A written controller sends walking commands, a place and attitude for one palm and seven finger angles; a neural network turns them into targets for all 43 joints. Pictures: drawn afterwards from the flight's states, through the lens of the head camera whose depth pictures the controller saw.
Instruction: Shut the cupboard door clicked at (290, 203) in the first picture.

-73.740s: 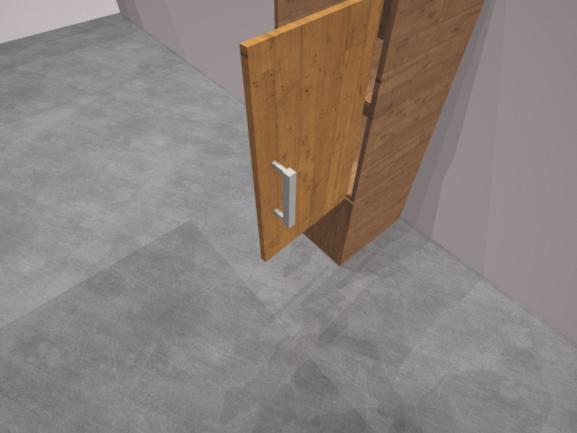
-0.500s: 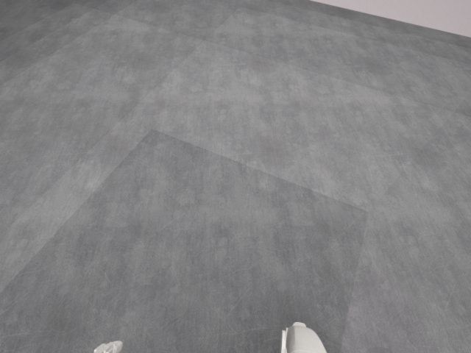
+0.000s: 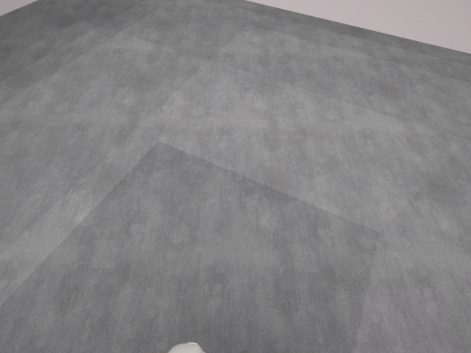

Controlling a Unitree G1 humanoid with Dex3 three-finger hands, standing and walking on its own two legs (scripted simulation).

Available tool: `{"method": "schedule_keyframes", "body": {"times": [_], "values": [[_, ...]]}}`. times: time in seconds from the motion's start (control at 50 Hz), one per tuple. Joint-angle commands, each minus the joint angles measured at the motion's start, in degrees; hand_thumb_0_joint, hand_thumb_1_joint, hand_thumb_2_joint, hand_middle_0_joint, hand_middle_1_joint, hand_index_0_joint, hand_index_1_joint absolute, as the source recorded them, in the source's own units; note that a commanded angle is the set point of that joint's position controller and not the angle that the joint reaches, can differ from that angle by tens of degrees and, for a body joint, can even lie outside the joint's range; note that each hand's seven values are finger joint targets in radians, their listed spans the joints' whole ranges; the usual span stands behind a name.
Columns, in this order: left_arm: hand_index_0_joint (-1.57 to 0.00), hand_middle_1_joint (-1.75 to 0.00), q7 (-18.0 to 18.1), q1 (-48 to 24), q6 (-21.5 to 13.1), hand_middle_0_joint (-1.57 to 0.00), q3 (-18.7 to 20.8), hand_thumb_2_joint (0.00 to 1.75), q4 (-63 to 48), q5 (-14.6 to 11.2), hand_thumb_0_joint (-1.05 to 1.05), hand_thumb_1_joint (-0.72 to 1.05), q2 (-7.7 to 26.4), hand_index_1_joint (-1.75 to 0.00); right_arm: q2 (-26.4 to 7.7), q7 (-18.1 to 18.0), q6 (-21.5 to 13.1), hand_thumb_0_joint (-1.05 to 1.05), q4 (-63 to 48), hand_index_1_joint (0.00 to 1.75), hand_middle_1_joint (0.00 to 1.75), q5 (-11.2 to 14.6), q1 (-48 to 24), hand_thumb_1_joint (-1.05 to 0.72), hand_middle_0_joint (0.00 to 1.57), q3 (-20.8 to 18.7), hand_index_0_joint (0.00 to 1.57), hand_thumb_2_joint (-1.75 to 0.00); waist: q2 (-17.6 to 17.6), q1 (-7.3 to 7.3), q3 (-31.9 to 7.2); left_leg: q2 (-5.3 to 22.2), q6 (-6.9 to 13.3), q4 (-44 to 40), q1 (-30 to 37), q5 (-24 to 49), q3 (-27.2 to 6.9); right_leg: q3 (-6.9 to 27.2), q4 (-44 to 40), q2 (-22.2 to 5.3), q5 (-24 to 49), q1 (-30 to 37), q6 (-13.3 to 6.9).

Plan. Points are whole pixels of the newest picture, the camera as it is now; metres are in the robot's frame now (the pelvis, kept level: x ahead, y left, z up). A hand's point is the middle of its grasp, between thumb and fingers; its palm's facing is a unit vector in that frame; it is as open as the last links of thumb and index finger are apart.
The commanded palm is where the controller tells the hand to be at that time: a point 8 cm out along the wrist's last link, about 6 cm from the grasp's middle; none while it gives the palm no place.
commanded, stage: turn to face it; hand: left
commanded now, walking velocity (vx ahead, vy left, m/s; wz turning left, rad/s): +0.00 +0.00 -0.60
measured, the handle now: out of the picture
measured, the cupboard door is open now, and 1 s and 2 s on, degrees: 8 8 8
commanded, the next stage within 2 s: none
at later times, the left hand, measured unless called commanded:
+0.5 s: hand (165, 310) +0.21 +0.16 -0.16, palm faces -0.26 -0.92 -0.28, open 7.4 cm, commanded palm none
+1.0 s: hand (191, 273) +0.29 +0.12 -0.16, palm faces -0.55 -0.81 -0.20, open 7.4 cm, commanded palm none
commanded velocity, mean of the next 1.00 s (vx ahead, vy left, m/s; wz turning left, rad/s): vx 0.00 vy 0.00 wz -0.60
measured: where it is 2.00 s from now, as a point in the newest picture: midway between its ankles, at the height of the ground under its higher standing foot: outside the picture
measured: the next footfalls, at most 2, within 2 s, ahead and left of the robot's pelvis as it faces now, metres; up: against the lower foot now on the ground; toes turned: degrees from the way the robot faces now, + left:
left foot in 0.04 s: +0.09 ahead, +0.12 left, +0.00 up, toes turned +2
right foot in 0.44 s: +0.07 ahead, -0.14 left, +0.00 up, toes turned -21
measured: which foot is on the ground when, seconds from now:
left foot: up 0.00-0.02, down 0.04-0.44, up 0.46-0.76, down 0.78-1.00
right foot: down 0.00-0.06, up 0.08-0.42, down 0.44-0.80, up 0.82-1.00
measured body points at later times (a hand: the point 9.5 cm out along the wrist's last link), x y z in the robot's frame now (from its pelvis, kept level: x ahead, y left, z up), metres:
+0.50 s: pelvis +0.05 -0.01 -0.02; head +0.09 -0.04 +0.43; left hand +0.23 +0.21 -0.14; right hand +0.03 -0.29 -0.17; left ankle +0.04 +0.12 -0.70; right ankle +0.03 -0.12 -0.74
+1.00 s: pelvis +0.08 +0.00 +0.00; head +0.14 -0.01 +0.45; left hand +0.32 +0.16 -0.14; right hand -0.01 -0.24 -0.13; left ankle +0.14 +0.11 -0.74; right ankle +0.00 -0.10 -0.68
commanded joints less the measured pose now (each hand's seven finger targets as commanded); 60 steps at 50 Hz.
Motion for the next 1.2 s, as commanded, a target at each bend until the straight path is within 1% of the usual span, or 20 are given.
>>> {"method": "schedule_keyframes", "body": {"times": [0.0,0.04,0.06,0.16,0.36,0.38,0.42,0.44,0.54,0.72,0.74,0.76,0.78,0.88,1.0,1.06,1.08,1.1,1.12,1.18], "values": [[-0.20,-0.30,0.1,-1.7,0.6,-0.20,1.9,0.90,-4.8,-0.5,0.00,0.90,7.1,-0.30,-6.1,-1.0,-0.9,0.00,-1.2,0.30,0.30,0.2,9.0,-0.90,0.20,-0.9,0.20,-0.90,-3.0,-3.90,-6.5,2.6,0.5,-15.4,19.2,11.5,-1.5,10.5,-0.7,-7.3,9.1,-9.8,-3.7],[-0.20,-0.30,-0.5,-1.3,1.4,-0.20,1.2,0.90,-6.6,-0.7,0.00,0.90,4.3,-0.30,-13.5,-1.6,-0.6,0.00,-2.6,0.30,0.30,-0.6,11.1,-0.90,0.20,-2.2,0.20,-0.90,14.8,-5.04,-4.9,22.2,10.7,-23.7,17.2,13.9,-20.1,1.4,18.7,1.7,-20.2,-16.4,1.3],[-0.20,-0.30,-0.6,-3.0,2.3,-0.20,1.7,0.90,-6.7,-0.2,0.00,0.90,5.8,-0.30,-13.0,-2.0,-0.7,0.00,-2.8,0.30,0.30,-0.9,9.3,-0.90,0.20,-2.1,0.20,-0.90,15.1,-4.88,-4.0,23.2,12.3,-25.7,16.1,16.1,-20.6,4.0,28.0,0.4,-22.3,-18.4,1.7],[-0.20,-0.30,-2.0,-0.3,3.5,-0.20,2.4,0.90,-5.4,-0.2,0.00,0.90,5.3,-0.30,-10.2,-2.3,-0.5,0.00,-6.3,0.30,0.30,-0.5,1.3,-0.90,0.20,-1.3,0.20,-0.90,7.7,-0.80,-5.9,17.4,10.6,-21.3,16.6,30.3,-2.3,2.2,34.2,-2.9,-12.9,-16.9,3.7],[-0.20,-0.30,-2.6,-2.0,3.1,-0.20,2.4,0.90,-9.0,0.4,0.00,0.90,6.1,-0.30,-12.7,-1.2,0.8,0.00,-5.9,0.30,0.30,-0.4,1.3,-0.90,0.20,-3.4,0.20,-0.90,10.2,-0.56,-5.3,17.0,6.4,-11.9,14.0,25.2,6.0,-3.7,7.9,-0.3,-1.9,-3.4,1.8],[-0.20,-0.30,-2.4,1.4,2.9,-0.20,2.9,0.90,-8.3,0.5,0.00,0.90,7.7,-0.30,-12.8,-1.0,0.8,0.00,-6.5,0.30,0.30,-0.1,0.0,-0.90,0.20,-3.6,0.20,-0.90,7.0,1.73,-6.2,15.2,4.2,-5.6,9.8,20.6,7.8,-2.0,1.7,-1.3,5.2,3.4,0.9],[-0.20,-0.30,-1.3,6.8,1.8,-0.20,4.2,0.90,-7.0,0.6,0.00,0.90,17.8,-0.30,-7.5,-0.6,1.3,0.00,-10.4,0.30,0.30,0.6,-2.4,-0.90,0.20,-2.2,0.20,-0.90,-17.5,4.68,-7.4,1.0,-1.8,20.0,-10.7,-19.4,8.5,25.6,-6.8,-22.1,34.6,13.8,-10.4],[-0.20,-0.30,-0.5,7.3,2.2,-0.20,4.3,0.90,-7.1,0.1,0.00,0.90,18.0,-0.30,-8.0,-1.1,2.0,0.00,-11.3,0.30,0.30,0.3,-3.8,-0.90,0.20,-2.0,0.20,-0.90,-12.4,4.85,-7.0,1.8,-1.6,26.3,-12.4,-18.6,0.5,26.8,-6.3,-23.0,36.1,11.8,-13.0],[-0.20,-0.30,0.3,-5.0,2.1,-0.20,2.9,0.90,-10.8,0.4,0.00,0.90,13.4,-0.30,-8.6,-0.7,2.0,0.00,-8.9,0.30,0.30,0.3,-0.9,-0.90,0.20,-1.7,0.20,-0.90,-8.0,-0.71,-9.2,2.8,-2.7,22.5,-8.0,-6.1,-2.2,16.8,-5.2,-14.1,22.0,6.2,-9.7],[-0.20,-0.30,-0.8,-7.9,3.2,-0.20,3.4,0.90,-11.6,0.1,0.00,0.90,14.5,-0.30,-8.8,-1.1,0.9,0.00,-8.7,0.30,0.30,0.8,5.8,-0.90,0.20,-1.4,0.20,-0.90,-8.6,-3.12,-7.7,-1.4,-1.7,-11.1,9.9,3.1,-0.1,21.5,-1.6,-9.1,10.7,-4.3,-5.7],[-0.20,-0.30,-1.0,-8.4,3.5,-0.20,2.9,0.90,-12.0,-0.3,0.00,0.90,12.5,-0.30,-10.9,-1.2,0.4,0.00,-8.3,0.30,0.30,0.6,7.8,-0.90,0.20,-1.6,0.20,-0.90,-3.0,-4.03,-8.3,2.4,-0.4,-19.3,14.9,3.7,-4.4,18.3,2.8,-5.0,4.3,-8.9,-2.8],[-0.20,-0.30,-1.5,-6.7,3.7,-0.20,2.3,0.90,-13.4,-0.9,0.00,0.90,8.7,-0.30,-16.8,-1.4,-0.2,0.00,-8.9,0.30,0.30,-0.5,8.2,-0.90,0.20,-2.6,0.20,-0.90,13.7,-3.47,-8.0,15.8,4.8,-25.1,19.7,5.8,-18.8,10.9,14.5,3.1,-9.2,-18.3,0.7],[-0.20,-0.30,-2.0,-7.9,3.4,-0.20,2.1,0.90,-14.5,-0.5,0.00,0.90,9.2,-0.30,-19.1,-1.8,0.0,0.00,-10.0,0.30,0.30,-0.6,8.8,-0.90,0.20,-2.9,0.20,-0.90,15.5,-4.03,-7.3,25.1,10.9,-26.7,15.9,10.5,-25.5,5.2,27.1,3.0,-21.7,-19.6,2.3],[-0.20,-0.30,-3.2,-8.1,4.2,-0.20,2.3,0.90,-12.1,-0.2,0.00,0.90,8.5,-0.30,-13.8,-2.0,-0.1,0.00,-10.7,0.30,0.30,-0.9,2.4,-0.90,0.20,-1.5,0.20,-0.90,9.4,-1.17,-5.3,16.9,9.7,-20.4,15.3,30.2,-5.4,3.3,35.9,-1.6,-14.4,-18.2,4.3],[-0.20,-0.30,-3.4,-9.9,3.7,-0.20,1.5,0.90,-12.9,-0.2,0.00,0.90,6.9,-0.30,-15.2,-1.3,0.5,0.00,-8.1,0.30,0.30,-0.6,6.1,-0.90,0.20,-2.9,0.20,-0.90,12.8,-3.55,-7.5,17.1,8.5,-15.6,18.7,33.6,1.3,-2.2,17.1,0.3,-11.7,-9.6,2.9],[-0.20,-0.30,-3.2,-5.5,3.2,-0.20,1.9,0.90,-11.5,0.0,0.00,0.90,8.4,-0.30,-15.5,-0.9,0.9,0.00,-8.1,0.30,0.30,-0.2,4.3,-0.90,0.20,-3.4,0.20,-0.90,10.5,-0.85,-7.5,15.9,4.7,-8.9,13.1,26.9,4.6,-3.4,2.4,1.1,0.0,1.4,1.5],[-0.20,-0.30,-2.8,-1.2,2.8,-0.20,2.5,0.90,-10.3,0.2,0.00,0.90,11.2,-0.30,-14.7,-0.7,0.9,0.00,-8.9,0.30,0.30,0.2,3.5,-0.90,0.20,-3.5,0.20,-0.90,4.2,1.34,-9.0,13.3,1.9,-1.6,7.0,19.2,6.7,1.4,-3.4,-2.5,8.0,10.0,-0.2],[-0.20,-0.30,-2.0,2.0,2.2,-0.20,3.7,0.90,-9.2,0.7,0.00,0.90,17.5,-0.30,-9.9,-0.4,1.0,0.00,-11.2,0.30,0.30,0.7,1.9,-0.90,0.20,-2.4,0.20,-0.90,-14.3,3.02,-9.8,4.8,-1.9,11.0,-8.2,-8.7,10.8,20.3,-6.8,-17.1,25.0,19.8,-6.0],[-0.20,-0.30,-1.3,4.6,2.3,-0.20,3.8,0.90,-8.4,-0.1,0.00,0.90,19.8,-0.30,-10.2,-1.0,1.6,0.00,-12.8,0.30,0.30,0.6,-0.8,-0.90,0.20,-1.7,0.20,-0.90,-14.7,4.58,-9.1,2.1,-2.4,20.9,-12.4,-19.7,3.6,25.6,-6.1,-23.4,36.0,16.1,-12.0],[-0.20,-0.30,0.0,-2.3,2.5,-0.20,3.3,0.90,-9.9,-0.1,0.00,0.90,15.1,-0.30,-10.8,-1.6,1.6,0.00,-11.3,0.30,0.30,0.5,-2.4,-0.90,0.20,-1.7,0.20,-0.90,-11.9,1.17,-7.2,4.2,-2.7,26.8,-15.2,-10.8,-3.3,21.0,-4.0,-16.8,32.2,13.1,-12.1]]}}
